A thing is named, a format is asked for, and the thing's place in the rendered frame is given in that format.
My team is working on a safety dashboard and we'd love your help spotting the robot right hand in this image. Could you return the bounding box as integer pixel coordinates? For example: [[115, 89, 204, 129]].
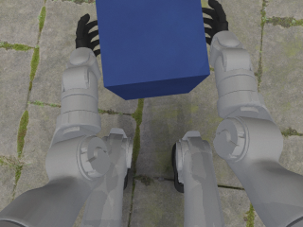
[[202, 0, 229, 45]]

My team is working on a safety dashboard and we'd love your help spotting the right robot forearm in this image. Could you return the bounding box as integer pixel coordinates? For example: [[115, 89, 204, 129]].
[[209, 30, 276, 124]]

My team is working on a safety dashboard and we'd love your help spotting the carton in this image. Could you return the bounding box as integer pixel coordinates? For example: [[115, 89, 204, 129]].
[[95, 0, 210, 100]]

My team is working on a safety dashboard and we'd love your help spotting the robot right upper arm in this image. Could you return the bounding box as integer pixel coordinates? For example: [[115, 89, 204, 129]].
[[213, 115, 303, 227]]

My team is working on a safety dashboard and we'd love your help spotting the right robot foot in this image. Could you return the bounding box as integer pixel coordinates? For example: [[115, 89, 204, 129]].
[[171, 143, 185, 193]]

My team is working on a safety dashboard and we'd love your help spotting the robot left upper arm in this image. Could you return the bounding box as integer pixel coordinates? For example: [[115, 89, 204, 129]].
[[0, 134, 111, 227]]

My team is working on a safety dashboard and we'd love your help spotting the left robot forearm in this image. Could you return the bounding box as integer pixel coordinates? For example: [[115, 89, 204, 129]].
[[48, 47, 101, 150]]

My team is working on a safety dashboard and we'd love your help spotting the robot left hand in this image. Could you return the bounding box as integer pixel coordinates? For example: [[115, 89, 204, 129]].
[[75, 13, 100, 56]]

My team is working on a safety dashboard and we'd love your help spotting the left robot shin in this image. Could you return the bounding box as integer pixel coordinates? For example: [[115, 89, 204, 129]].
[[101, 128, 128, 177]]

